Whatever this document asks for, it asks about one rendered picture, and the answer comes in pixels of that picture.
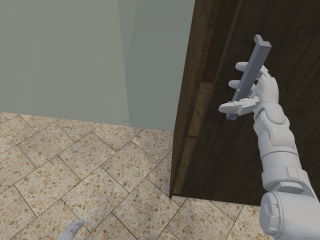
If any left robot hand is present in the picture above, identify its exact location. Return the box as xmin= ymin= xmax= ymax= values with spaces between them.
xmin=56 ymin=219 xmax=85 ymax=240

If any handle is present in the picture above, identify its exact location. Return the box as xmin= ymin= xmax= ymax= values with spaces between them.
xmin=226 ymin=34 xmax=272 ymax=120

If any right robot upper arm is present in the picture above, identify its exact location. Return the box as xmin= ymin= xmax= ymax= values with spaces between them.
xmin=259 ymin=191 xmax=320 ymax=240

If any robot right forearm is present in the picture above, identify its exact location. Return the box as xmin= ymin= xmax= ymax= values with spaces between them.
xmin=253 ymin=102 xmax=320 ymax=205

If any wardrobe door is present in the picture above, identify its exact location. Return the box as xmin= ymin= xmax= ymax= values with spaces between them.
xmin=179 ymin=0 xmax=320 ymax=207

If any right robot hand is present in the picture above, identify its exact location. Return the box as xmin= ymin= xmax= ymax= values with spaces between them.
xmin=218 ymin=62 xmax=279 ymax=116

